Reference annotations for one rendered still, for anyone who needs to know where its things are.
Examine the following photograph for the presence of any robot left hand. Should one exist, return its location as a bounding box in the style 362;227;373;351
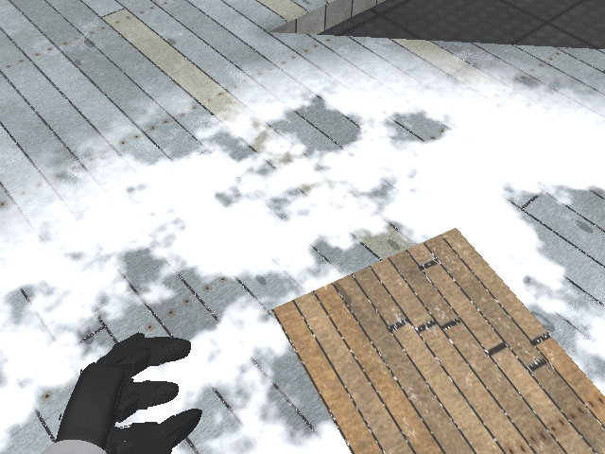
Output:
55;332;202;454

